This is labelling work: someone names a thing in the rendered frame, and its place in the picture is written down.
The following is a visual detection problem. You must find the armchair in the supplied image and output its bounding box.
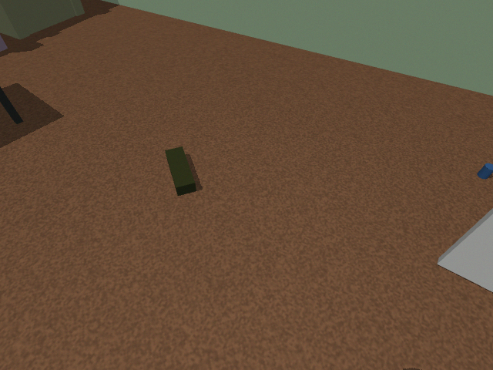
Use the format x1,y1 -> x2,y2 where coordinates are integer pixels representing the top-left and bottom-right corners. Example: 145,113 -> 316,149
0,0 -> 85,39

